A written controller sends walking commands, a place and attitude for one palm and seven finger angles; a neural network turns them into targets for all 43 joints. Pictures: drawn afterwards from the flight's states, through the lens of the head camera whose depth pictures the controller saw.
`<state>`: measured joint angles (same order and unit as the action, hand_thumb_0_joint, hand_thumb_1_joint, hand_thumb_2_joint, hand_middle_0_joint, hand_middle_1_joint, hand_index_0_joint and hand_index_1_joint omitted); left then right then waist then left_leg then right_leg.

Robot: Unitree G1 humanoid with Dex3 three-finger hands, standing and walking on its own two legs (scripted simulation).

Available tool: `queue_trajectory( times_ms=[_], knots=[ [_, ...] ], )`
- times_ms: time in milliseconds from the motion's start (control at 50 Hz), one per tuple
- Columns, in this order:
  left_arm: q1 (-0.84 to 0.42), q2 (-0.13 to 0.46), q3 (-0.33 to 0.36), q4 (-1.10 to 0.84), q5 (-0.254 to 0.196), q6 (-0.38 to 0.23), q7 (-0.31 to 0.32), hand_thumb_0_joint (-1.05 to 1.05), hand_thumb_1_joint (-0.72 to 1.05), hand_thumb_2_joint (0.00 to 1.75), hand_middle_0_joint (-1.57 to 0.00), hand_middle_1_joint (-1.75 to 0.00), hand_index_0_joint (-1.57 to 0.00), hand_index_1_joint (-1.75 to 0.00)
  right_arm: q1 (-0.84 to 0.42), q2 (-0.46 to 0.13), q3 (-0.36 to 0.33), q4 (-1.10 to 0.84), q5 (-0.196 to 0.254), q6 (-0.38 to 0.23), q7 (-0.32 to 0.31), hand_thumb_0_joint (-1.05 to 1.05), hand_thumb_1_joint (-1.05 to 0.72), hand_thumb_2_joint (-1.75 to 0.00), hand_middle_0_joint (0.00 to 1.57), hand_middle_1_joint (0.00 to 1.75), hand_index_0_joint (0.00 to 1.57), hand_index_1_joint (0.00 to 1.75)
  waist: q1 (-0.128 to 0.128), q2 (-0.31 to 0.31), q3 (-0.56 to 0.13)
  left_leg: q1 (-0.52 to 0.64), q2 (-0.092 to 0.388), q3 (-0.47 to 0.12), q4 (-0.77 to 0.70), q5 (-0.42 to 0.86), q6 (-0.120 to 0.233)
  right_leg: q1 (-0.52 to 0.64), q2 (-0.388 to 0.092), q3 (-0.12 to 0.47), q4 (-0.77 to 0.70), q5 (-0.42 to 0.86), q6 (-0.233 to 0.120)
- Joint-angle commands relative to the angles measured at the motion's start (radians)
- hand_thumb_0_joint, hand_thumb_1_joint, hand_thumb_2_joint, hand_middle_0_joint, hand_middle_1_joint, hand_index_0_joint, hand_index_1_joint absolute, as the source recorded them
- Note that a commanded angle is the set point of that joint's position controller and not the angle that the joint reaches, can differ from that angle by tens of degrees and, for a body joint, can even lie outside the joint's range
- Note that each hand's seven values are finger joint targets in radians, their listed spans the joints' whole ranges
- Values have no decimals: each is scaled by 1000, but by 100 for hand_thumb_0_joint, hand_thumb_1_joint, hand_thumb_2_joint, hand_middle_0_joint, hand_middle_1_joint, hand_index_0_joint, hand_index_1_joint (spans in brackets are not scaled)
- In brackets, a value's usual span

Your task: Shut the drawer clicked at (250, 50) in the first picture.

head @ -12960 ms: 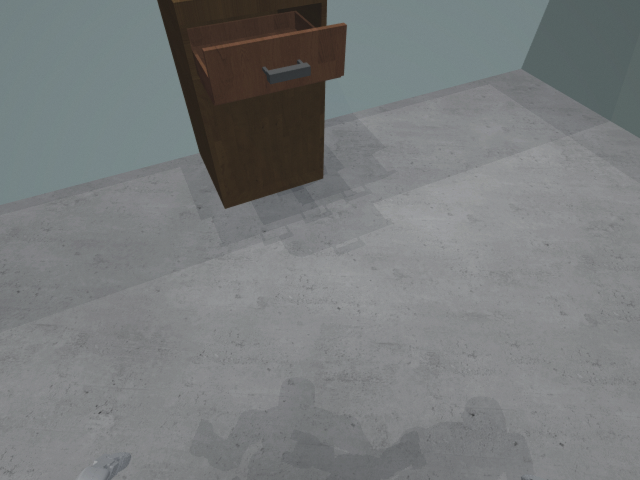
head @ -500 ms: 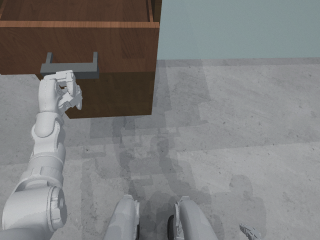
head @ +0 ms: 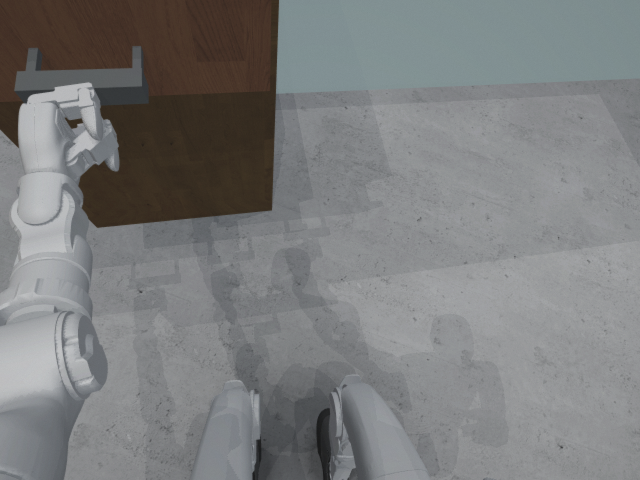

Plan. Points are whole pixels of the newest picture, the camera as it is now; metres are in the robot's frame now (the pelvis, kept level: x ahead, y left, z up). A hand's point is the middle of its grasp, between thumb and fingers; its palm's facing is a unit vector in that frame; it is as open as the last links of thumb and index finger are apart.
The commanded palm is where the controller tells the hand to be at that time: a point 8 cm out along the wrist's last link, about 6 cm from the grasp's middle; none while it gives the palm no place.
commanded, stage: push the drawer shut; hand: left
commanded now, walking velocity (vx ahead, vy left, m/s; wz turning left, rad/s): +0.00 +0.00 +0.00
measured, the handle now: (86, 72) +0.59 +0.25 +0.05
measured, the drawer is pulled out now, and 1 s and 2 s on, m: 0.10 0.00 0.00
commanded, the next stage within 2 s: pull the fist back off the drawer in 1.12 s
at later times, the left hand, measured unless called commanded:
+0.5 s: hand (112, 92) +0.57 +0.23 +0.04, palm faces +0.13 -0.99 -0.02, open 3.5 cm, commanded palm +0.58 +0.24 +0.04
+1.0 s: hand (112, 67) +0.61 +0.23 +0.04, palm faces +0.12 -0.99 -0.03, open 3.4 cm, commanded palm +0.64 +0.22 +0.04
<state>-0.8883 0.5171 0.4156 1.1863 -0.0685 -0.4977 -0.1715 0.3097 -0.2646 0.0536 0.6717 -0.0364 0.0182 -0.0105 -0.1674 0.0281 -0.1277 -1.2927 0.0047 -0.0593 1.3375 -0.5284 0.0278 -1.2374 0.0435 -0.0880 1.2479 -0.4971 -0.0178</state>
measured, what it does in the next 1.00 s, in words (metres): stands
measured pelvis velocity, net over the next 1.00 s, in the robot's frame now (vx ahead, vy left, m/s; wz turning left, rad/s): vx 0.01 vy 0.00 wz -0.04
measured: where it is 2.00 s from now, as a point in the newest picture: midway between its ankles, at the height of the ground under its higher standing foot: (290, 477)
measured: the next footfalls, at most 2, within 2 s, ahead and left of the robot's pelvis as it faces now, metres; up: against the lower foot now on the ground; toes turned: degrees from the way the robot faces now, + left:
none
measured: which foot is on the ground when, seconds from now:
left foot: down 0.00-1.00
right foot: down 0.00-1.00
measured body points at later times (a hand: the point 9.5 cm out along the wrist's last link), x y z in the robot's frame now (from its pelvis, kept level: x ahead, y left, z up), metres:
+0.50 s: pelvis +0.01 +0.00 -0.01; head +0.20 +0.04 +0.39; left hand +0.56 +0.28 +0.04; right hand +0.00 -0.26 -0.11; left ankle +0.04 +0.10 -0.61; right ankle +0.04 -0.12 -0.61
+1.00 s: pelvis +0.01 +0.00 -0.01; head +0.23 +0.06 +0.37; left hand +0.60 +0.28 +0.04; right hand -0.04 -0.25 -0.10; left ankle +0.04 +0.10 -0.61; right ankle +0.04 -0.12 -0.61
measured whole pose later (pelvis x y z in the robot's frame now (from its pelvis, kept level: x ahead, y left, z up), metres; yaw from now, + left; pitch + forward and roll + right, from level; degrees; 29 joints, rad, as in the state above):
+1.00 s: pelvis +0.01 +0.00 -0.01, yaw -2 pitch +34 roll -9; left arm -1.25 0.79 0.46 1.33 0.07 -0.33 -0.18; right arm 0.38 -0.25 0.11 0.66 -0.08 0.06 0.02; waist -0.30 0.05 -0.10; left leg -1.46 0.02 -0.10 1.40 -0.54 0.03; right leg -1.37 0.07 -0.13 1.25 -0.49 -0.02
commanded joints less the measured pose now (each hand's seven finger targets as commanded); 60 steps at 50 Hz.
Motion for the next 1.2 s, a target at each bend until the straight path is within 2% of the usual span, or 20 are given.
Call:
queue_trajectory(
  times_ms=[0,40,160,200,280,300,380,400,460,540,560,620,640,680,780,840,900,980,1100,1180],
  knots=[
    [-595,284,10,-261,-7,-68,-6,0,90,90,-140,-160,-140,-160,171,-197,-63,-46,-8,-10,-22,0,-90,-90,20,30,20,30,-68,211,-555,434,16,-49,-147,250,2,171,11,64,-146,141,-13],
    [-619,290,11,-262,-7,-63,-11,0,90,90,-140,-160,-140,-160,180,-202,-62,-43,-10,-9,-19,0,-90,-90,20,30,20,30,-71,257,-577,488,22,-63,-145,294,-6,132,13,54,-135,158,-16],
    [-660,303,18,-265,-3,-38,-14,0,90,90,-140,-160,-140,-160,211,-205,-64,-33,-18,-1,-10,0,-90,-90,20,30,20,30,-82,262,-642,535,28,-74,-126,387,-11,134,17,44,-130,211,-14],
    [-674,332,35,-258,3,-30,-9,0,90,90,-140,-160,-140,-160,217,-207,-62,-31,-18,5,-9,0,-90,-90,20,30,20,30,-88,247,-630,511,32,-69,-121,379,-6,145,19,48,-135,214,-12],
    [-715,325,15,-235,23,-19,0,0,90,90,-140,-160,-140,-160,225,-204,-55,-27,-21,9,-4,0,-90,-90,20,30,20,30,-105,261,-597,491,31,-72,-121,351,-3,120,20,47,-137,191,-12],
    [-722,359,39,-238,25,-19,4,0,90,90,-140,-160,-140,-160,231,-208,-55,-24,-23,10,-4,0,-90,-90,20,30,20,30,-103,269,-605,494,33,-73,-118,359,-3,120,21,47,-136,196,-13],
    [-755,365,26,-205,39,-7,2,0,90,90,-140,-160,-140,-160,241,-206,-49,-22,-25,13,-2,0,-90,-90,20,30,20,30,-123,274,-591,467,33,-70,-106,359,1,115,22,49,-136,200,-12],
    [-753,397,49,-189,42,-2,2,0,90,90,-140,-160,-140,-160,248,-210,-48,-21,-25,15,-2,0,-90,-90,20,30,20,30,-124,255,-583,448,35,-69,-102,356,4,121,24,49,-135,201,-12],
    [-797,409,36,-195,54,1,-4,0,90,90,-140,-160,-140,-160,254,-211,-43,-22,-27,17,-1,0,-90,-90,20,30,20,30,-129,313,-607,472,35,-74,-98,377,-1,101,23,46,-126,206,-15],
    [-813,456,70,-208,57,8,-9,0,90,90,-140,-160,-140,-160,273,-219,-43,-22,-32,25,4,0,-90,-90,20,30,20,30,-128,336,-659,522,42,-91,-90,450,-12,87,27,33,-112,239,-19],
    [-819,433,48,-203,61,12,-12,0,90,90,-140,-160,-140,-160,275,-217,-43,-20,-33,28,6,0,-90,-90,20,30,20,30,-132,358,-654,545,43,-97,-94,458,-19,64,27,28,-114,232,-20],
    [-837,447,61,-185,62,26,-10,0,90,90,-140,-160,-140,-160,288,-220,-40,-18,-34,30,9,0,-90,-90,20,30,20,30,-143,342,-635,535,47,-102,-92,452,-14,53,29,26,-114,230,-19],
    [-865,437,43,-191,64,33,-9,0,90,90,-140,-160,-140,-160,288,-221,-38,-14,-33,33,8,0,-90,-90,20,30,20,30,-158,343,-630,533,48,-102,-90,447,-12,44,29,26,-118,230,-16],
    [-880,472,57,-179,77,43,-5,0,90,90,-140,-160,-140,-160,297,-222,-35,-12,-35,36,8,0,-90,-90,20,30,20,30,-155,357,-625,518,48,-101,-87,438,-12,46,29,26,-116,224,-18],
    [-922,477,50,-205,91,49,5,0,90,90,-140,-160,-140,-160,317,-223,-33,-7,-43,40,13,0,-90,-90,20,30,20,30,-167,400,-664,581,54,-119,-81,505,-25,21,31,17,-111,251,-21],
    [-959,476,37,-187,102,58,9,0,90,90,-140,-160,-140,-160,324,-223,-27,-4,-46,40,15,0,-90,-90,20,30,20,30,-189,404,-638,558,55,-120,-76,485,-20,2,32,17,-112,241,-19],
    [-969,529,61,-184,112,64,7,0,90,90,-140,-160,-140,-160,334,-226,-22,-5,-47,43,16,0,-90,-90,20,30,20,30,-186,413,-653,540,54,-113,-69,483,-14,29,34,22,-114,251,-21],
    [-1012,511,28,-169,117,73,5,0,90,90,-140,-160,-140,-160,332,-226,-14,-4,-46,42,12,0,-90,-90,20,30,20,30,-211,424,-610,515,55,-113,-72,423,-8,-6,34,22,-119,214,-18],
    [-1025,529,0,-134,105,98,-11,0,90,90,-140,-160,-140,-160,324,-233,5,1,-37,24,-5,0,-90,-90,20,30,20,30,-228,423,-566,441,60,-106,-83,318,8,-3,32,25,-124,163,-13],
    [-1049,543,-7,-154,97,104,-21,0,90,90,-140,-160,-140,-160,320,-238,11,2,-34,5,-17,0,-90,-90,20,30,20,30,-232,445,-603,450,63,-109,-84,304,9,-10,32,24,-118,154,-10]
  ],
)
